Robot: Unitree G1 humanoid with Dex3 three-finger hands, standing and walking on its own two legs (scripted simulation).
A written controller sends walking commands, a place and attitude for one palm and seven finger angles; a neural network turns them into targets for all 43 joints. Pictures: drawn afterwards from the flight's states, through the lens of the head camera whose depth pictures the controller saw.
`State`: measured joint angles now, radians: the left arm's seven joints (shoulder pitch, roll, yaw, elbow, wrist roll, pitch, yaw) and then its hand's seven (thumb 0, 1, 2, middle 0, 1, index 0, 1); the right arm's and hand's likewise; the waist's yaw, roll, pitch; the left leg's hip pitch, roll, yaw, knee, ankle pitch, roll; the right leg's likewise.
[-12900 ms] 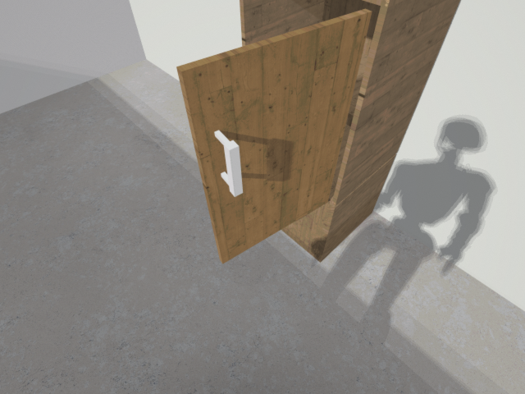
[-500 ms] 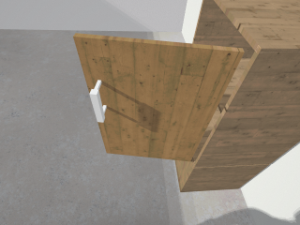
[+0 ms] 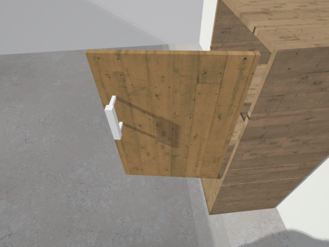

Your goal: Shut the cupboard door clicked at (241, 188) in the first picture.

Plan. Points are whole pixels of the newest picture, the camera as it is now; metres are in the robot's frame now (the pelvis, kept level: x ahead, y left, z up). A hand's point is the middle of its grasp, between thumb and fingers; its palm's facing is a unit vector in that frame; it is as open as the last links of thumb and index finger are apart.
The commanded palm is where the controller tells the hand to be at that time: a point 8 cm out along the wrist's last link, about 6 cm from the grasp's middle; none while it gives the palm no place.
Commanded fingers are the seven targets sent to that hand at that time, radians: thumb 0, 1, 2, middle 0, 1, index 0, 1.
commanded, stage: look again from close up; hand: left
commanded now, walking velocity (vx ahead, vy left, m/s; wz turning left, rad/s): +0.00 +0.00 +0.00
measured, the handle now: (115, 118) +0.45 +0.17 +0.06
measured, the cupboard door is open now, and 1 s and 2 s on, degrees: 81 81 81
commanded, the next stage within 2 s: raise the hand and make a fist in 0.34 s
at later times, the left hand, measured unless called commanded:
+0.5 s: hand out of the picture +0.04 +0.18 -0.16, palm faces +0.10 -0.97 -0.21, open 7.3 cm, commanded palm +0.11 +0.21 -0.07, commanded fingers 0.00 0.90 0.90 -0.25 -0.36 -0.25 -0.36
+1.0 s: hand out of the picture +0.13 +0.18 -0.03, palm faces +0.14 -0.99 -0.08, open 5.5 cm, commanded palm +0.13 +0.22 -0.02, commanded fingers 0.00 0.90 0.90 -0.71 -0.86 -0.71 -0.86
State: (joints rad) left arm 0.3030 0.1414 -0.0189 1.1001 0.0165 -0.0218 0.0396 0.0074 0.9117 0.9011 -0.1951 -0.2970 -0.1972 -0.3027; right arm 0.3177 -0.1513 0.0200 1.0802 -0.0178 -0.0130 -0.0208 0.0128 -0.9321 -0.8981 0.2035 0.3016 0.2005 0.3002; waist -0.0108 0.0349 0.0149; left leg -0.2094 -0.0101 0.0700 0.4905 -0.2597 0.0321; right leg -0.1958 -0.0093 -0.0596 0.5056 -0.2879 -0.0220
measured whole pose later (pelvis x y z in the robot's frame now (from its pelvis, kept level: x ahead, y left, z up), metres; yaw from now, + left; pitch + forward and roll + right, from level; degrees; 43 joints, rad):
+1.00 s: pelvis -0.03 -0.02 -0.09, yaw +3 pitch +12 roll -2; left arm 0.55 0.23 0.13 -0.08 -0.28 -0.58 -0.25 0.03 0.90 0.90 -0.54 -0.67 -0.54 -0.67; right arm 0.13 -0.26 -0.03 0.51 0.01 -0.26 -0.02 0.01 -0.91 -0.90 0.20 0.30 0.20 0.30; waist 0.07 0.01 -0.11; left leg -0.89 0.03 -0.03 1.19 -0.52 0.00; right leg -0.82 -0.01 -0.16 1.16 -0.55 -0.07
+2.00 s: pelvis -0.01 +0.01 -0.04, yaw +2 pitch +5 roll -2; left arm 0.33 0.28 0.19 -0.14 -0.30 -0.23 -0.25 0.02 0.90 0.90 -1.29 -1.49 -1.29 -1.50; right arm 0.27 -0.24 0.06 0.54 0.05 -0.23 -0.06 0.01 -0.90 -0.90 0.21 0.30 0.21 0.30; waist 0.03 0.04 -0.07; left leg -0.54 0.00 0.02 0.85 -0.41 0.04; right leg -0.48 -0.01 -0.10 0.81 -0.42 -0.02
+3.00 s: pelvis +0.00 -0.02 -0.03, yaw +1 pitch +6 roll +0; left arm 0.07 0.22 0.14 0.07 -0.24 -0.22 -0.17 0.02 0.90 0.90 -1.30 -1.50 -1.30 -1.50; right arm 0.27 -0.25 0.04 0.60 0.04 -0.21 -0.04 0.01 -0.90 -0.90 0.21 0.30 0.20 0.30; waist -0.01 0.03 -0.07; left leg -0.50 0.01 0.04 0.78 -0.38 0.01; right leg -0.48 0.00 -0.08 0.79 -0.42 -0.04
